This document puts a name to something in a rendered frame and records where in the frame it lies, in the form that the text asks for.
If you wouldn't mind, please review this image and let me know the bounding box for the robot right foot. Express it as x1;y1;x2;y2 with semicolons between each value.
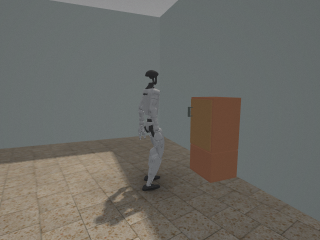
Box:
142;183;160;191

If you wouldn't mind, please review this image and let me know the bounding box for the right robot shin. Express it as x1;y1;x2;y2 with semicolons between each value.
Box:
146;156;162;187

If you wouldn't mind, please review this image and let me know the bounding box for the robot left hand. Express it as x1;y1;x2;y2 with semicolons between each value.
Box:
138;126;146;140

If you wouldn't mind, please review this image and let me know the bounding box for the robot right hand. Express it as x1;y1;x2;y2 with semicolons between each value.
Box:
154;132;164;149

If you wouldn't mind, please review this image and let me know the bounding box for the right robot upper arm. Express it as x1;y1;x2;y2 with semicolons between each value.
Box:
149;88;160;113

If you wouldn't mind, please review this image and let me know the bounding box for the cupboard door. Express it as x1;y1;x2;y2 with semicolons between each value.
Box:
190;99;213;152

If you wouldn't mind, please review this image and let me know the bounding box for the left robot forearm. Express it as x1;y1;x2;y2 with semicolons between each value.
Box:
138;108;145;126

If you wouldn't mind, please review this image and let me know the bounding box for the left robot upper arm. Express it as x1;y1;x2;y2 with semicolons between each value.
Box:
138;89;145;111

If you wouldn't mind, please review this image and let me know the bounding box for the handle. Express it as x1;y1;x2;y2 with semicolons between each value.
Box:
187;107;193;117

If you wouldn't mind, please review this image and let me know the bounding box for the right robot forearm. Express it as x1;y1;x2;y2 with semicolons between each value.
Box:
150;107;160;133

